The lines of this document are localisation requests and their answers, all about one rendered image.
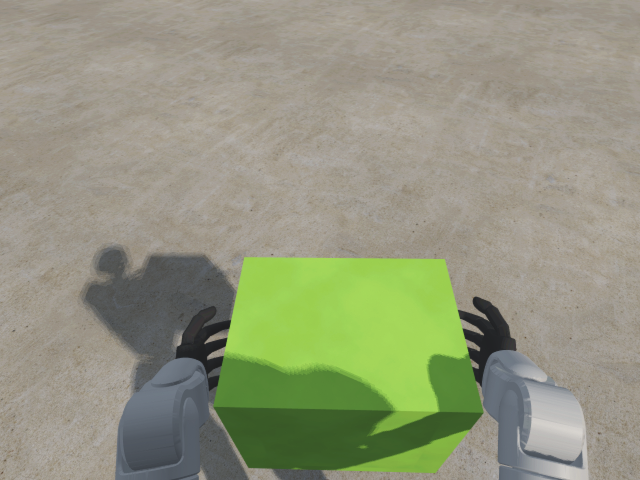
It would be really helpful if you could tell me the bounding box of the robot left hand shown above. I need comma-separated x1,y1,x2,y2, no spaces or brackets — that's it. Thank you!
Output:
176,306,231,391

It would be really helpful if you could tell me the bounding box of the robot right hand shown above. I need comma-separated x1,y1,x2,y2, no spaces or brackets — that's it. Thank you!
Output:
458,297,516,388

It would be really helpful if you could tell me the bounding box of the left robot forearm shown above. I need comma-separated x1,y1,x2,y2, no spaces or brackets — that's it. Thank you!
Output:
115,358,210,480

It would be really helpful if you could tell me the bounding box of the carton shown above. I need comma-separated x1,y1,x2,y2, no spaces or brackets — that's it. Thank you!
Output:
213,257,484,473

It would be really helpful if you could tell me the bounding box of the right robot forearm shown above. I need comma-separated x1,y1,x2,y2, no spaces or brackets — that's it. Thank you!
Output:
482,350,589,480

